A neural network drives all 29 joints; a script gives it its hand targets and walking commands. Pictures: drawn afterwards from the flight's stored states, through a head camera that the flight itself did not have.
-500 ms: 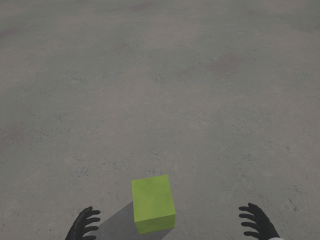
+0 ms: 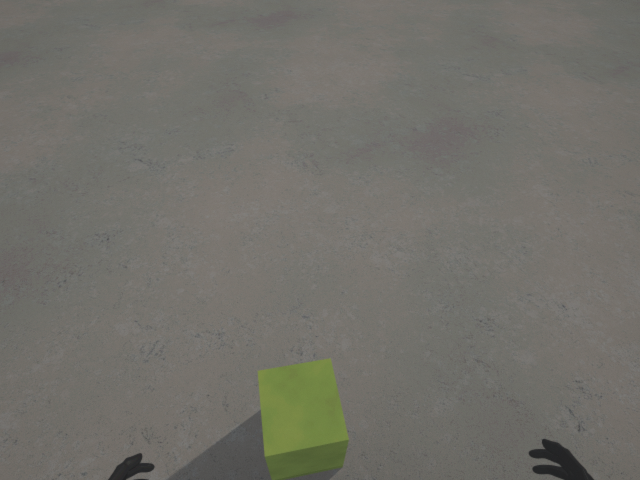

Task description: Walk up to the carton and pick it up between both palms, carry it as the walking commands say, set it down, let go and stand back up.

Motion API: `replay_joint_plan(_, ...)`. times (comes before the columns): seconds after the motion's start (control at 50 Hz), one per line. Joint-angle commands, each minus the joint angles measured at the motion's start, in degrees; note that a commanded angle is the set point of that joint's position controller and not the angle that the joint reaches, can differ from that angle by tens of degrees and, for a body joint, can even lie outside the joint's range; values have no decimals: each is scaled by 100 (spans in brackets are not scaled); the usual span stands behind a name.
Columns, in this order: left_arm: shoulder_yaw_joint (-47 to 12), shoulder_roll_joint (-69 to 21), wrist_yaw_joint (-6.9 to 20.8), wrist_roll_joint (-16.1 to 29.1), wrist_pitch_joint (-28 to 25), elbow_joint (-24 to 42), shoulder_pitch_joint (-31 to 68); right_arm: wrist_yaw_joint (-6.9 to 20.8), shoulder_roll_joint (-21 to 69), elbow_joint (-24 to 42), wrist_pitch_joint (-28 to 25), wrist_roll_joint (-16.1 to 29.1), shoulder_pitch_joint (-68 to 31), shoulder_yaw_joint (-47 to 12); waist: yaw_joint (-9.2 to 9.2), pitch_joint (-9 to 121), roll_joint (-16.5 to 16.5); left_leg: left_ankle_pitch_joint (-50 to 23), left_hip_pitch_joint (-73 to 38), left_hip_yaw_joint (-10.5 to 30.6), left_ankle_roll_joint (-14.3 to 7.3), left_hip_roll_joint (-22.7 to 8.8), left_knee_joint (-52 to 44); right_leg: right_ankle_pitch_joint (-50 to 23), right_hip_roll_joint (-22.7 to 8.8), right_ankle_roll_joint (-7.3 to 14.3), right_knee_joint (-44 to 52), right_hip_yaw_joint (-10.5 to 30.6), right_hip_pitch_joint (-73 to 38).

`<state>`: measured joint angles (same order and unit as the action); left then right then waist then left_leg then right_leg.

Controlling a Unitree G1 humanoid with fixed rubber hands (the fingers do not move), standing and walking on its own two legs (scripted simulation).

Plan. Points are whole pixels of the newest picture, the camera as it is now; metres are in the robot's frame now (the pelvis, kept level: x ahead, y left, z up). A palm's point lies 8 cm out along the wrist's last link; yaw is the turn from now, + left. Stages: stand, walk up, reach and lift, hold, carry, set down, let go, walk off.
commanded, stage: stand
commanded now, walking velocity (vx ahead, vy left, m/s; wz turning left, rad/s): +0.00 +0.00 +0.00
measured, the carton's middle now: (301, 420) +0.43 +0.06 -0.65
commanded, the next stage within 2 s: none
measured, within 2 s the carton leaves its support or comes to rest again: neither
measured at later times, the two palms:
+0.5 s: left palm out of the picture +0.11 +0.30 -0.10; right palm out of the picture +0.10 -0.30 -0.08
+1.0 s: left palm out of the picture +0.07 +0.30 -0.10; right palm out of the picture +0.07 -0.31 -0.09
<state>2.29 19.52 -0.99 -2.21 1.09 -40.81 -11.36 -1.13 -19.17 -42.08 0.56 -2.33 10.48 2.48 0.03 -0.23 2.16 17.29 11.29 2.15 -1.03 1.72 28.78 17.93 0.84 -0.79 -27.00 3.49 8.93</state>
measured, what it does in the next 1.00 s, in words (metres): stands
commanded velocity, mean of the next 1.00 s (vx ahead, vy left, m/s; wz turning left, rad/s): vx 0.00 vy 0.00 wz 0.00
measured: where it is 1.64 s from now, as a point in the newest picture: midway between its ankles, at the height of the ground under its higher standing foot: outside the picture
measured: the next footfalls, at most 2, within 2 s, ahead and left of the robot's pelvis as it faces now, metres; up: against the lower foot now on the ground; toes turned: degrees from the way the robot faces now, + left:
none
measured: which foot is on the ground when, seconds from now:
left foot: down 0.00-1.00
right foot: down 0.00-1.00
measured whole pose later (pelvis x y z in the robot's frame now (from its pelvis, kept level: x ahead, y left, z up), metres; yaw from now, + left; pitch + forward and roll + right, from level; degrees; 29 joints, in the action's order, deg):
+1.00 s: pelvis -0.02 +0.00 +0.01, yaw +0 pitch -2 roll +0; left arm 0.0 22.1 -1.0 -1.3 -0.6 -55.3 -9.5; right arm -0.7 -21.5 -57.1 -0.5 -1.0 7.6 0.5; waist -0.1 -1.2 1.1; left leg 12.0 7.1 1.9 -0.9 1.5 21.5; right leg 12.9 0.7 -0.7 -20.5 3.8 5.3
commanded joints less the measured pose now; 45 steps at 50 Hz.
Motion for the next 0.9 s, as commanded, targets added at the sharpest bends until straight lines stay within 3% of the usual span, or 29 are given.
replay_joint_plan(0.0, 139, 743, -40, 8, -124, 253, 203, -35, -869, 223, -91, 16, -168, 184, -22, 390, -342, -2183, -272, 454, 40, -582, -378, -1763, -388, 39, 196, 245, -78)
replay_joint_plan(0.2, 63, 852, -69, 27, -159, -126, 235, -45, -973, -175, -121, 50, -280, 148, -12, 317, -238, -2306, -393, 483, 35, -613, -488, -1909, -456, 73, 285, 272, -168)
replay_joint_plan(0.88, -41, 1145, -24, 92, -229, -1116, 340, 13, -1199, -1177, -160, 127, -506, -5, -17, -15, -194, -1233, -412, 577, -17, -706, -1072, -1264, -613, 133, 928, 502, -179)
